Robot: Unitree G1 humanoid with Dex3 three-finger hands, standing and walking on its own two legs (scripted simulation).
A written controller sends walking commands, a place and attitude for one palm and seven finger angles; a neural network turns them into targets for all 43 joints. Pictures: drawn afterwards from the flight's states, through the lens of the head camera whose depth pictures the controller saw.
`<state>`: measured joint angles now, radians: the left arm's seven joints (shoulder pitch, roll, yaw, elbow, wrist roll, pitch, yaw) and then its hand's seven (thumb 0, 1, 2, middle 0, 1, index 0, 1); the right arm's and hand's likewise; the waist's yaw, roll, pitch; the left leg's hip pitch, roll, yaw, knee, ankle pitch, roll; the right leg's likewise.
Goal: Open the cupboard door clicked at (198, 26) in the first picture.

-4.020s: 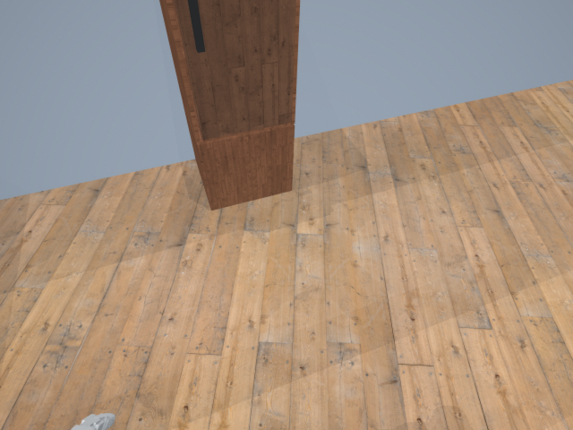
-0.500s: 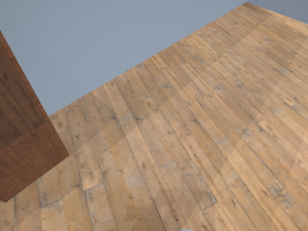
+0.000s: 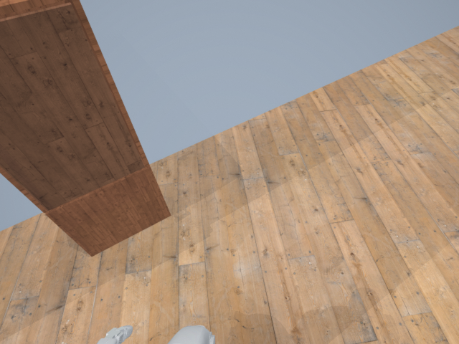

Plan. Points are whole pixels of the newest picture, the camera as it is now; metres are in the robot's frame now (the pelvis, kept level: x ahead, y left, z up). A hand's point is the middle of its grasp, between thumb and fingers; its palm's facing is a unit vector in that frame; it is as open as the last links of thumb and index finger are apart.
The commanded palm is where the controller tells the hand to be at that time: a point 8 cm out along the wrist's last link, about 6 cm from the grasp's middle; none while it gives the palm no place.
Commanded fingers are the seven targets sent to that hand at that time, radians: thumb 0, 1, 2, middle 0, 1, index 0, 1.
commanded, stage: turn to face it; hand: left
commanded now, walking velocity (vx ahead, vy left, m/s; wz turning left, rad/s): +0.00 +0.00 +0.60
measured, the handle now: out of the picture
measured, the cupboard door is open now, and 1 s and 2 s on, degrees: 0 0 0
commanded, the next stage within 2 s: take the last steps up to it in 0.84 s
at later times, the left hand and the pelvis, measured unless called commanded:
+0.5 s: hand out of the picture -0.05 +0.27 -0.17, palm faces +0.35 -0.90 -0.27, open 7.4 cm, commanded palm none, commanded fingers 0.00 0.90 0.90 -0.20 -0.30 -0.20 -0.30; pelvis -0.03 +0.03 +0.00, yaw +18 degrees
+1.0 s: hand out of the picture -0.05 +0.18 -0.15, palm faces +0.49 -0.83 -0.25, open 7.3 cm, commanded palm none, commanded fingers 0.00 0.90 0.90 -0.20 -0.30 -0.20 -0.30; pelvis -0.03 -0.02 +0.00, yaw +29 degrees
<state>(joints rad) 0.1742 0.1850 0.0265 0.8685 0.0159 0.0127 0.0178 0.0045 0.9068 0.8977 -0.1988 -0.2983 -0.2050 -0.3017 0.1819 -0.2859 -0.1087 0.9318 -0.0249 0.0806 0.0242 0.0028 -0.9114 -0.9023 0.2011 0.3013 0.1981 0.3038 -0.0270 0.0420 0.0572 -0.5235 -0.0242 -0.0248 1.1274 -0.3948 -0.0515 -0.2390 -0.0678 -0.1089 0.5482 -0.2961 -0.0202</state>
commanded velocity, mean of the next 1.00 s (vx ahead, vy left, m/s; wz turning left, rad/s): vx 0.02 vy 0.01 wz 0.41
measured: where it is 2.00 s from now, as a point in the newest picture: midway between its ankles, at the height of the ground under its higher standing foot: outside the picture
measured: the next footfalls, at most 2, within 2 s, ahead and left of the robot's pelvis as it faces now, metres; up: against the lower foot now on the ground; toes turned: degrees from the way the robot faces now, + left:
left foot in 0.32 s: -0.02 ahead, +0.14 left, +0.00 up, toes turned +19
right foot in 0.74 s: +0.07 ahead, -0.08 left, +0.00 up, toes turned +20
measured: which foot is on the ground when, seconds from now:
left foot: up 0.00-0.30, down 0.32-0.74, up 0.76-1.00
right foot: down 0.00-0.32, up 0.34-0.72, down 0.74-1.00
